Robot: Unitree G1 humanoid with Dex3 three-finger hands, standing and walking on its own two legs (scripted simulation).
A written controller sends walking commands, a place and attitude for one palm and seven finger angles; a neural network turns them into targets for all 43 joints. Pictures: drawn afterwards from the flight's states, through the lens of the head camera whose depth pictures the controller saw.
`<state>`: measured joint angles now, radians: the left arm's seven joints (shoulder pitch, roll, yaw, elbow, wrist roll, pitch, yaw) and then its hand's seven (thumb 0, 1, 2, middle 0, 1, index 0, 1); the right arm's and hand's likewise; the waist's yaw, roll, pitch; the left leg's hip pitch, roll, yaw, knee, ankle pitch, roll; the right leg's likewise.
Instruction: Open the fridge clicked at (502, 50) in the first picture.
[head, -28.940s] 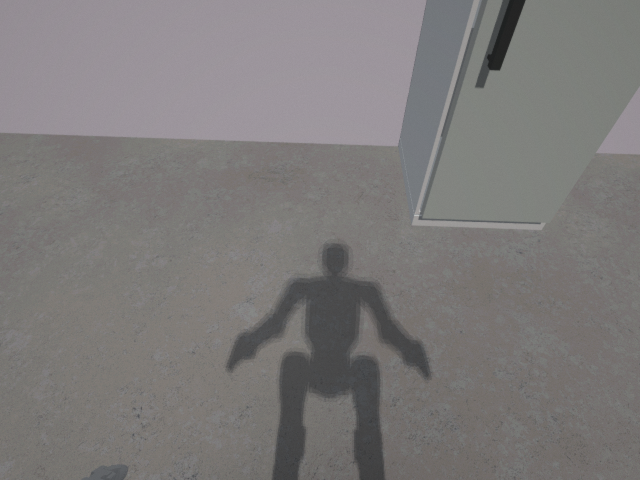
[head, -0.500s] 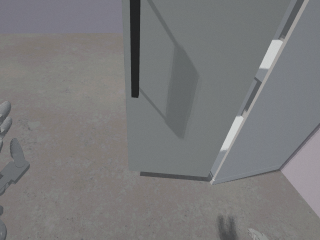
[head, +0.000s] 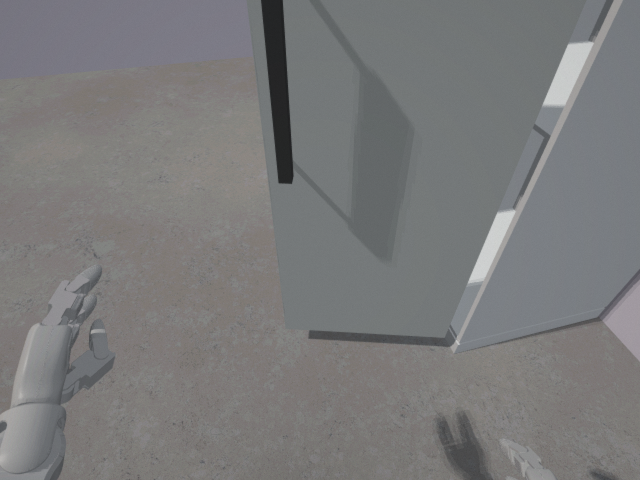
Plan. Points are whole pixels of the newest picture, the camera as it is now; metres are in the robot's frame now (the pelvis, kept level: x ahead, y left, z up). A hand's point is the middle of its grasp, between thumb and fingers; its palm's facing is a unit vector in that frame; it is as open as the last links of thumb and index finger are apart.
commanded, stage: let the arm hang, fingers relaxed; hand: left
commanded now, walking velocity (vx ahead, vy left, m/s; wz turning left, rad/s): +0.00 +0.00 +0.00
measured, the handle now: (280, 80) +0.71 +0.12 +0.20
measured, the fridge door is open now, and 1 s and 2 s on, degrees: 72 72 72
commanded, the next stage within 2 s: look to check the result in 1.02 s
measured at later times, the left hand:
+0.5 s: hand out of the picture -0.05 +0.20 -0.16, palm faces +0.04 -0.97 -0.23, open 7.3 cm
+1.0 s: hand out of the picture +0.04 +0.19 -0.16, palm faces +0.02 -0.98 -0.19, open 7.3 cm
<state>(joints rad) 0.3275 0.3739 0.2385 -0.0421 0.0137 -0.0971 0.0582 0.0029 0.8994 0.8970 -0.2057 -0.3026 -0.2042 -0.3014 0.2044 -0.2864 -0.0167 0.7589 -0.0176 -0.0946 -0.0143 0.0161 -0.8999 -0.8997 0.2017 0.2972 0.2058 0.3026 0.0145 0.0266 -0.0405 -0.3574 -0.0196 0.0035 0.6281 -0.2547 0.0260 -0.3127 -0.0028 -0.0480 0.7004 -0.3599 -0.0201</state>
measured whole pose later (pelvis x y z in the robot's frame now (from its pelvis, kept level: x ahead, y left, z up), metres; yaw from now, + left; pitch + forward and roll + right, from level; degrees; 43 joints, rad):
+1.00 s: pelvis +0.00 +0.01 +0.02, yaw +1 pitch -1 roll +0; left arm 0.20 0.18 0.00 1.12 0.01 0.00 0.01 0.00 0.91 0.90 -0.20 -0.30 -0.20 -0.30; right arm 0.19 -0.18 -0.01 1.12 -0.02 0.01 -0.03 0.01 -0.91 -0.90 0.20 0.30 0.20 0.30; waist -0.01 0.00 0.03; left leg -0.24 -0.04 -0.02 0.40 -0.14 0.04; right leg -0.14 0.00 0.02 0.40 -0.24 0.01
